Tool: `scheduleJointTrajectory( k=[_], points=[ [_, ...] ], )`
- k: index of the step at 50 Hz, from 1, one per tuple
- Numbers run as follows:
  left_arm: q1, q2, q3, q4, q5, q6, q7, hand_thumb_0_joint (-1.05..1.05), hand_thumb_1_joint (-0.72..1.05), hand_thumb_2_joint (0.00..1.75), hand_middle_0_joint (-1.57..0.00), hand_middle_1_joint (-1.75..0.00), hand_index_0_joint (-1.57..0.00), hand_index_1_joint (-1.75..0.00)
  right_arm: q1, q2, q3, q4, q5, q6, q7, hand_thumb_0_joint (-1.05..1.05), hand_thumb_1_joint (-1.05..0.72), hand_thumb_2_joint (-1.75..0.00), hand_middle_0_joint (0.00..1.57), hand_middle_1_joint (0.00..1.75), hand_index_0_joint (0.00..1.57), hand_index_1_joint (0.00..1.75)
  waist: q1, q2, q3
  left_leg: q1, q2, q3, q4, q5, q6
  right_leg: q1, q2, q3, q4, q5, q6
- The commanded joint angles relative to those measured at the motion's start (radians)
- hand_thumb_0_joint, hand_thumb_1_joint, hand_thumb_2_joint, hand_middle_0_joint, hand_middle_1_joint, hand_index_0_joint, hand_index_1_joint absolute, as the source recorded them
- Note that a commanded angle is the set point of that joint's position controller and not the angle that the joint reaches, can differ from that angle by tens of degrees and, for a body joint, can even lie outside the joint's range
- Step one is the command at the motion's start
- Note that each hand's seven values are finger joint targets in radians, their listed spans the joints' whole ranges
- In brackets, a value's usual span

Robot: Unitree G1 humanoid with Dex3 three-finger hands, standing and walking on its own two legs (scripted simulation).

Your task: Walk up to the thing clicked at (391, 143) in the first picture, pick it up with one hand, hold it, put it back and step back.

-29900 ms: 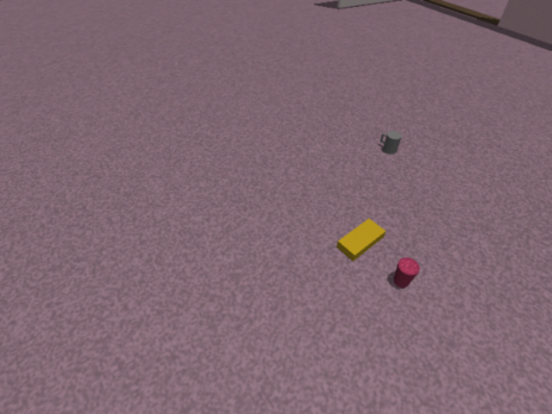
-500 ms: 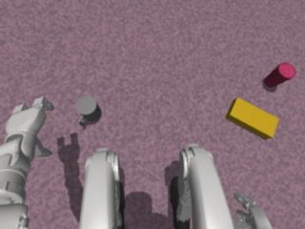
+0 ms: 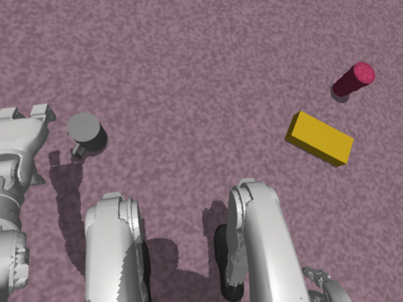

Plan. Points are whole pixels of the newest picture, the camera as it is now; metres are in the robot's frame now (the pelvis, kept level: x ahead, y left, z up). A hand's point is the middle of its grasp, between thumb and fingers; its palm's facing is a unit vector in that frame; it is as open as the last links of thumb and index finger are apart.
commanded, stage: rise first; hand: left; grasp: from above
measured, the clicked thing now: (85, 138) +0.50 +0.26 -0.32
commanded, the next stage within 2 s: approach in 0.62 s
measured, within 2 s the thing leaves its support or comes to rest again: neither
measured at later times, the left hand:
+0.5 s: hand (44, 147) +0.44 +0.31 -0.19, palm faces -0.45 -0.05 -0.89, open 14.1 cm
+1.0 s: hand (69, 129) +0.49 +0.26 -0.21, palm faces -0.43 -0.04 -0.90, open 14.0 cm
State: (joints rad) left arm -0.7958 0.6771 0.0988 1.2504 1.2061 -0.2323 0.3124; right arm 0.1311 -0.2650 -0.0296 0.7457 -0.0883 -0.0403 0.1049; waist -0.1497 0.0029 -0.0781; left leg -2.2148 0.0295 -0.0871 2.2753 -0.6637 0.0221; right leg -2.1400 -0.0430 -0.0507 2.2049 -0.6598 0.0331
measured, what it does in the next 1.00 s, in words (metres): stands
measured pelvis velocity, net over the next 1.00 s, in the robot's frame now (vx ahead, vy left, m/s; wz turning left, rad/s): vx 0.01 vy -0.01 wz -0.03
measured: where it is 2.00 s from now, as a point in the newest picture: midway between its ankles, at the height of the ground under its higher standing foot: (185, 283)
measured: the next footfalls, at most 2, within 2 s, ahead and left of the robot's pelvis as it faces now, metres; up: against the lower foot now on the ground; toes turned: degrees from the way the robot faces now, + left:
none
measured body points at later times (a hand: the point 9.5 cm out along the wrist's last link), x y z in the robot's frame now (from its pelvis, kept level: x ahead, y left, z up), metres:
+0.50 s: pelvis +0.01 +0.00 -0.02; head +0.25 +0.06 +0.35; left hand +0.46 +0.31 -0.14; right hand +0.07 -0.28 -0.14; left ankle +0.09 +0.12 -0.34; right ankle +0.10 -0.13 -0.34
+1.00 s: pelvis +0.01 -0.01 -0.04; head +0.26 +0.06 +0.33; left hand +0.51 +0.26 -0.15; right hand +0.05 -0.29 -0.14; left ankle +0.09 +0.12 -0.34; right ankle +0.10 -0.13 -0.34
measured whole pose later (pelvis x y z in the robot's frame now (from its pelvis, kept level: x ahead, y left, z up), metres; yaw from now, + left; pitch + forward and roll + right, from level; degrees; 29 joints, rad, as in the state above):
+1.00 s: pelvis +0.01 -0.01 -0.04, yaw -2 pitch +34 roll -7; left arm -1.05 0.73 0.04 1.49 1.28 -0.23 0.42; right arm 0.13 -0.27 0.04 0.77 -0.15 -0.08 0.13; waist -0.24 -0.03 -0.03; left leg -2.32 0.04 -0.12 2.40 -0.69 0.01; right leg -2.26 -0.02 -0.07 2.32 -0.67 0.02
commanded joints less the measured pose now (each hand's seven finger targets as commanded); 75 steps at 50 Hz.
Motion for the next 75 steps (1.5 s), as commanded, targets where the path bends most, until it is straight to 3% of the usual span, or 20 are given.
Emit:
scheduleJointTrajectory(
  k=[1,6,9,22,35,36,38,41,44,46,47,51,53,54,57,61,66,68,71,75],
  points=[
    [-0.284,0.299,0.061,-0.105,0.020,-0.019,0.056,0.00,-0.55,1.00,-0.07,-1.00,-0.07,-1.00,0.196,-0.232,-0.069,-0.027,-0.014,-0.008,-0.001,0.00,-0.91,-0.90,0.20,0.30,0.20,0.30,-0.005,0.190,-0.673,0.511,-0.038,0.048,-0.236,0.144,0.010,0.284,0.039,-0.066,-0.219,0.160,-0.061],
    [-0.332,0.316,0.061,-0.096,0.051,-0.039,0.076,0.00,-0.55,1.00,-0.06,-1.02,-0.07,-1.01,0.190,-0.234,-0.068,-0.020,-0.024,-0.005,0.005,0.00,-0.91,-0.90,0.20,0.30,0.20,0.30,-0.012,0.226,-0.677,0.504,-0.035,0.045,-0.213,0.133,0.008,0.240,0.044,-0.072,-0.188,0.150,-0.064],
    [-0.293,0.298,0.059,-0.025,0.063,-0.043,0.084,0.00,-0.56,1.01,-0.06,-1.02,-0.07,-1.02,0.195,-0.228,-0.060,-0.017,-0.032,-0.002,0.008,0.00,-0.91,-0.90,0.20,0.30,0.20,0.30,-0.014,0.176,-0.644,0.459,-0.040,0.056,-0.198,0.119,0.014,0.254,0.047,-0.070,-0.199,0.136,-0.061],
    [-0.375,0.312,0.058,-0.055,0.065,-0.024,0.118,0.00,-0.56,1.00,-0.06,-1.04,-0.06,-1.03,0.206,-0.239,-0.066,0.000,-0.039,-0.007,0.015,0.00,-0.91,-0.90,0.20,0.30,0.20,0.30,-0.026,0.273,-0.683,0.517,-0.029,0.034,-0.189,0.165,0.002,0.196,0.047,-0.081,-0.141,0.185,-0.065],
    [-0.367,0.337,0.082,-0.019,0.055,-0.017,0.126,0.00,-0.55,0.99,-0.06,-1.05,-0.07,-1.04,0.218,-0.250,-0.050,-0.002,-0.049,-0.017,0.024,0.00,-0.91,-0.90,0.20,0.30,0.20,0.30,-0.045,0.242,-0.662,0.465,-0.029,0.038,-0.158,0.158,0.009,0.211,0.046,-0.083,-0.129,0.190,-0.063],
    [-0.354,0.335,0.076,0.003,0.059,-0.016,0.125,0.00,-0.61,1.07,-0.07,-1.00,-0.03,-1.04,0.213,-0.247,-0.048,0.001,-0.047,-0.016,0.025,0.00,-0.92,-0.91,0.20,0.30,0.20,0.30,-0.037,0.249,-0.646,0.461,-0.030,0.040,-0.159,0.147,0.008,0.200,0.046,-0.080,-0.129,0.178,-0.065],
    [-0.388,0.293,0.048,0.016,0.059,-0.021,0.124,0.00,-0.55,0.99,-0.06,-1.06,-0.07,-1.05,0.220,-0.246,-0.042,0.002,-0.054,-0.018,0.027,0.00,-0.91,-0.90,0.20,0.30,0.20,0.30,-0.068,0.237,-0.629,0.453,-0.029,0.037,-0.148,0.139,0.010,0.192,0.047,-0.087,-0.132,0.174,-0.061],
    [-0.463,0.289,0.025,0.016,0.059,-0.025,0.133,0.00,-0.55,0.99,-0.06,-1.07,-0.07,-1.06,0.229,-0.246,-0.033,0.010,-0.056,-0.024,0.025,0.00,-0.91,-0.90,0.20,0.30,0.20,0.30,-0.089,0.233,-0.639,0.418,-0.032,0.047,-0.129,0.136,0.014,0.212,0.055,-0.084,-0.144,0.179,-0.062],
    [-0.557,0.225,-0.029,0.039,0.056,-0.023,0.138,0.00,-0.55,0.99,-0.06,-1.07,-0.07,-1.07,0.246,-0.250,-0.025,0.023,-0.064,-0.033,0.023,0.00,-0.91,-0.90,0.20,0.30,0.20,0.30,-0.147,0.232,-0.615,0.419,-0.026,0.042,-0.109,0.130,0.013,0.192,0.059,-0.091,-0.146,0.183,-0.059],
    [-0.633,0.230,-0.039,0.047,0.061,-0.017,0.151,0.00,-0.54,0.98,-0.06,-1.08,-0.07,-1.06,0.257,-0.260,-0.021,0.033,-0.067,-0.038,0.019,0.00,-0.91,-0.90,0.20,0.30,0.20,0.30,-0.161,0.249,-0.638,0.432,-0.023,0.033,-0.107,0.132,0.010,0.179,0.060,-0.099,-0.137,0.183,-0.060],
    [-0.645,0.193,-0.059,0.075,0.060,-0.009,0.154,0.00,-0.53,0.98,-0.06,-1.08,-0.08,-1.07,0.260,-0.258,-0.017,0.037,-0.073,-0.042,0.018,0.00,-0.91,-0.90,0.20,0.30,0.20,0.30,-0.180,0.255,-0.625,0.441,-0.024,0.034,-0.102,0.131,0.009,0.173,0.059,-0.102,-0.136,0.185,-0.059],
    [-0.751,0.281,-0.044,0.140,0.098,0.030,0.188,0.00,-0.53,0.98,-0.06,-1.08,-0.08,-1.07,0.255,-0.272,0.013,0.037,-0.081,-0.043,0.008,0.00,-0.91,-0.90,0.20,0.30,0.20,0.30,-0.183,0.320,-0.631,0.433,-0.023,0.031,-0.106,0.116,0.001,0.143,0.062,-0.108,-0.118,0.173,-0.066],
    [-0.748,0.282,-0.044,0.210,0.113,0.069,0.199,0.00,-0.54,0.98,-0.06,-1.09,-0.08,-1.07,0.252,-0.271,0.031,0.027,-0.086,-0.041,0.011,0.00,-0.91,-0.90,0.20,0.30,0.20,0.30,-0.191,0.352,-0.611,0.446,-0.022,0.031,-0.103,0.138,-0.004,0.134,0.061,-0.112,-0.097,0.197,-0.071],
    [-0.775,0.330,-0.016,0.189,0.126,0.084,0.210,0.00,-0.55,0.99,-0.06,-1.08,-0.07,-1.06,0.254,-0.278,0.036,0.020,-0.086,-0.037,0.010,0.00,-0.91,-0.90,0.20,0.30,0.20,0.30,-0.181,0.381,-0.645,0.453,-0.022,0.031,-0.110,0.155,-0.006,0.142,0.061,-0.111,-0.091,0.211,-0.072],
    [-0.735,0.341,-0.007,0.225,0.119,0.146,0.214,0.00,-0.55,0.98,-0.06,-1.08,-0.07,-1.06,0.250,-0.284,0.053,-0.018,-0.079,-0.029,0.018,0.00,-0.91,-0.90,0.20,0.30,0.20,0.30,-0.177,0.399,-0.681,0.452,-0.022,0.043,-0.100,0.204,-0.001,0.190,0.063,-0.109,-0.083,0.268,-0.074],
    [-0.691,0.370,0.006,0.221,0.071,0.216,0.175,0.00,-0.53,0.96,-0.06,-1.08,-0.08,-1.06,0.257,-0.289,0.066,-0.061,-0.059,-0.015,0.025,0.00,-0.91,-0.90,0.20,0.30,0.20,0.30,-0.171,0.349,-0.724,0.388,-0.018,0.057,-0.090,0.235,0.017,0.310,0.074,-0.096,-0.106,0.316,-0.060],
    [-0.517,0.413,0.023,0.222,-0.014,0.251,0.061,0.00,-0.52,0.94,-0.06,-1.08,-0.08,-1.06,0.260,-0.280,0.070,-0.085,-0.026,0.012,0.028,0.00,-0.91,-0.90,0.20,0.30,0.20,0.30,-0.131,0.237,-0.677,0.283,-0.018,0.059,-0.090,0.217,0.035,0.399,0.077,-0.077,-0.126,0.290,-0.048],
    [-0.469,0.409,0.009,0.202,-0.028,0.233,0.006,0.00,-0.52,0.94,-0.06,-1.09,-0.08,-1.06,0.258,-0.277,0.073,-0.083,-0.020,0.025,0.024,0.00,-0.91,-0.90,0.20,0.30,0.20,0.30,-0.135,0.176,-0.638,0.230,-0.020,0.058,-0.085,0.186,0.043,0.427,0.079,-0.072,-0.133,0.267,-0.042],
    [-0.418,0.417,0.029,0.116,-0.060,0.176,-0.054,0.00,-0.49,0.92,-0.06,-1.11,-0.09,-1.07,0.262,-0.272,0.070,-0.085,-0.017,0.035,0.021,0.00,-0.90,-0.90,0.20,0.30,0.20,0.30,-0.119,0.153,-0.609,0.213,-0.024,0.051,-0.085,0.177,0.040,0.430,0.076,-0.073,-0.131,0.249,-0.040],
    [-0.475,0.363,0.026,-0.075,-0.067,0.042,-0.070,0.00,-0.50,0.92,-0.06,-1.12,-0.09,-1.08,0.283,-0.278,0.039,-0.068,-0.037,0.037,0.022,0.00,-0.91,-0.90,0.20,0.30,0.20,0.30,-0.127,0.224,-0.622,0.272,-0.025,0.043,-0.063,0.159,0.014,0.366,0.073,-0.089,-0.139,0.200,-0.060]
  ],
)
